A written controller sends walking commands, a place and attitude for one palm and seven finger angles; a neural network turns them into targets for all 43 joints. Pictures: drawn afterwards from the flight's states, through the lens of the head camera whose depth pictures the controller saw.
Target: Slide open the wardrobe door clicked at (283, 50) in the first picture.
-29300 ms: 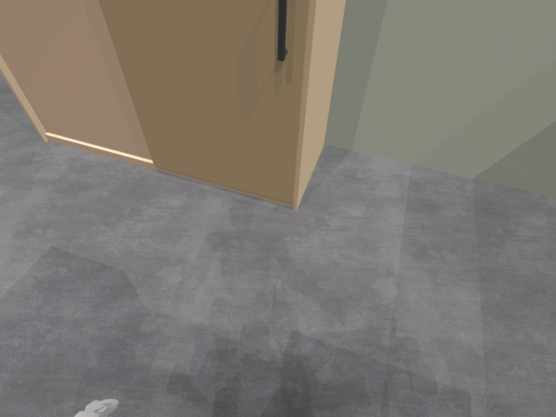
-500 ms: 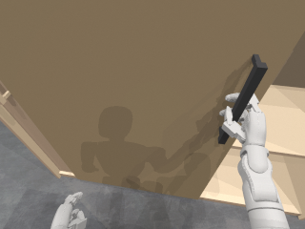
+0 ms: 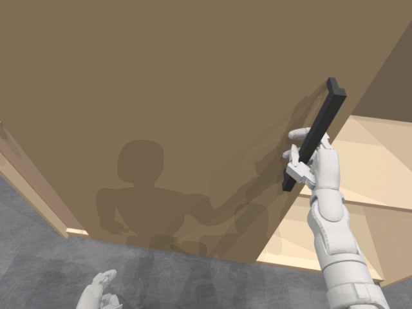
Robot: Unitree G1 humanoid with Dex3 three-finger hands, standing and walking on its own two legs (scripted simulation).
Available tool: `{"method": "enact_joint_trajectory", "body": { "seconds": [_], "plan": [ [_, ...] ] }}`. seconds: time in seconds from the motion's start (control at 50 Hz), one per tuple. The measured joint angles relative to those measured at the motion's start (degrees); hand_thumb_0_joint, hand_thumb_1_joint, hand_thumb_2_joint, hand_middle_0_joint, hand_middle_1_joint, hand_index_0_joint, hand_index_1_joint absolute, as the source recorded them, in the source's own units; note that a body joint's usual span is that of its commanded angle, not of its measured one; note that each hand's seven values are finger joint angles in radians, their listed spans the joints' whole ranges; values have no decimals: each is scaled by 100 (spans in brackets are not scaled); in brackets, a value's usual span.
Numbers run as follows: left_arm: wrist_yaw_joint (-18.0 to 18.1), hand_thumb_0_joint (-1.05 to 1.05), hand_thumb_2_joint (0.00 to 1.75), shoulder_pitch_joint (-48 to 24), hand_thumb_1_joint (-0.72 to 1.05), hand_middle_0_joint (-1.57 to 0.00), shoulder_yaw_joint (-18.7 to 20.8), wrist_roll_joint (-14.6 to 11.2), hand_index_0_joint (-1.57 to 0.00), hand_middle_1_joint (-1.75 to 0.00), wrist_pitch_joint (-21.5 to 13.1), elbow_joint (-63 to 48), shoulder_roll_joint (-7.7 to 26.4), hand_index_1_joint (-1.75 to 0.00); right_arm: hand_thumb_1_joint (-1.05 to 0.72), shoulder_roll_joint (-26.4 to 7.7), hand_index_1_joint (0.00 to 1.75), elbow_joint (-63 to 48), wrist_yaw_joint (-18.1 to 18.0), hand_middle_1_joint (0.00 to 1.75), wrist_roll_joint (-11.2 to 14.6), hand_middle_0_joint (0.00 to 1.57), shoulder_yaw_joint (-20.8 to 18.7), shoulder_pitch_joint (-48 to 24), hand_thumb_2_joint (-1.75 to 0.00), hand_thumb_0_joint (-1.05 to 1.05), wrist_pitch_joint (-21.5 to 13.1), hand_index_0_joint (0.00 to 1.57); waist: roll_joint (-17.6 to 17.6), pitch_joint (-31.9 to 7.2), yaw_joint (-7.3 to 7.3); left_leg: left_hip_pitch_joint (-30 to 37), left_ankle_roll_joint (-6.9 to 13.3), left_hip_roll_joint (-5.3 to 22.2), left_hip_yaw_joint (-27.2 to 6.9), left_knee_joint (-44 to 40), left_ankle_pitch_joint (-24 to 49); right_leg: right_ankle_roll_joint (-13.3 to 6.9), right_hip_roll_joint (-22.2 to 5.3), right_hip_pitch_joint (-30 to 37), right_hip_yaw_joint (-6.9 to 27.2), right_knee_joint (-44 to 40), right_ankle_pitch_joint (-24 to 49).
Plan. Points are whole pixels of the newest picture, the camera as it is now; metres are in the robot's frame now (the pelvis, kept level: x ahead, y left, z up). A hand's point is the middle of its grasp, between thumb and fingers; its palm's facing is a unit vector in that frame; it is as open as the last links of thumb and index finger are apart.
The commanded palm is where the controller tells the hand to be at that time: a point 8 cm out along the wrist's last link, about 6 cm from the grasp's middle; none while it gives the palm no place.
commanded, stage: loosen the grip on the handle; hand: right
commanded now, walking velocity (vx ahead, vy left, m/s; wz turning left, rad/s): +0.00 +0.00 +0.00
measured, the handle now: (305, 143) +0.40 -0.18 +0.12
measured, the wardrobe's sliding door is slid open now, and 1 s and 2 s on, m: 0.60 0.60 0.60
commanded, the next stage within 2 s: slip the hand off the handle in 0.62 s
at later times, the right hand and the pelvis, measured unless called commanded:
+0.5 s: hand (292, 168) +0.36 -0.16 +0.09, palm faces +0.17 +0.98 -0.14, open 13.1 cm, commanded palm +0.33 -0.21 +0.10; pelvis -0.01 +0.03 -0.02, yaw +2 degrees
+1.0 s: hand (299, 172) +0.35 -0.17 +0.09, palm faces +0.17 +0.98 -0.13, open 14.5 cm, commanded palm +0.32 -0.23 +0.09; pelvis +0.01 +0.01 -0.02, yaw +2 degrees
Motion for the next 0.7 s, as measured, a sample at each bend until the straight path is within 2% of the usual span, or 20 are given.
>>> {"method": "enact_joint_trajectory", "body": {
  "seconds": [0.04, 0.08, 0.1, 0.14, 0.18, 0.28, 0.38, 0.46, 0.56, 0.7],
  "plan": [
    [11, 1, 90, 9, 90, -20, 45, -10, -20, -30, 10, -2, 63, -30, -75, -10, 140, 12, 4, 140, -5, 47, 4, -9, -84, -9, -30, 35, -3, 19, -11, 5, 10, -7, 12, 6, -8, 10, -7, 2, 12, 6, -5],
    [-79, 1, 90, -13, 90, -20, 161, 50, -20, -30, -100, -8, 27, -30, -72, -99, 140, -46, 293, 140, -217, 50, -190, -61, -81, -11, 31, 35, 100, 86, -94, -28, 32, -51, -55, 12, 31, 33, -55, 31, -50, -35, 15],
    [-120, 1, 90, 10, 90, -20, 181, 27, -20, -30, -238, 27, -10, -30, -70, -129, 140, 37, 421, 140, -277, 52, -280, -103, -79, -11, 5, 37, 223, -17, -93, -149, 58, -31, -67, 98, 17, 74, -38, -24, -63, -95, 73],
    [-199, 2, 90, 73, 90, -20, 196, -22, -20, -30, -491, -15, -2, -30, -66, -104, 141, 157, 593, 140, -140, 52, -482, -155, -76, -10, 92, 41, 328, -165, -28, -270, 98, -26, -19, 259, -54, 110, -32, -128, -16, -23, 91],
    [-225, 2, 90, 90, 90, -20, 179, -13, -20, -30, -648, -108, 66, -30, -59, -120, 141, 284, 556, 140, -36, 51, -629, -129, -73, -8, 143, 43, 306, -279, 78, -337, 124, -66, 5, 406, -124, 131, -70, -225, 12, 183, -6],
    [-209, 1, 90, 117, 90, -20, 132, -1, -20, -30, -861, -279, 166, -30, -28, -302, 141, 629, 339, 140, -86, 48, -702, -168, -59, -3, -65, 44, 302, -460, 271, -639, 180, -139, -23, 874, -313, 143, -143, -497, -8, 635, -222],
    [-157, 1, 90, 265, 90, -20, 78, -12, -20, -30, -917, -295, 201, -30, 13, -481, 138, 750, 404, 138, -25, 45, -790, -193, -40, -1, -278, 42, 306, -475, 310, -817, 229, -211, -50, 1068, -376, 144, -212, -654, -27, 827, -311],
    [-128, 1, 90, 421, 90, -20, 67, -7, -20, -30, -915, -219, 214, -30, 34, -530, 134, 600, 530, 134, 84, 43, -795, -93, -30, 0, -358, 39, 249, -446, 284, -880, 245, -245, -48, 1067, -378, 150, -245, -728, -22, 861, -332],
    [-129, 2, 90, 532, 90, -20, 56, 28, -20, -30, -880, -125, 196, -30, 47, -475, 127, 202, 637, 127, 206, 39, -850, 209, -23, 0, -378, 33, 182, -450, 265, -931, 229, -249, -84, 1037, -391, 158, -251, -769, -57, 839, -354],
    [-140, 2, 90, 501, 90, -20, 77, 52, -20, -30, -842, -105, 142, -30, 53, -352, 120, -275, 632, 124, 231, 39, -799, 504, -21, -1, -304, 30, 144, -492, 217, -972, 186, -211, -108, 1063, -463, 160, -216, -820, -82, 884, -432]
  ]
}}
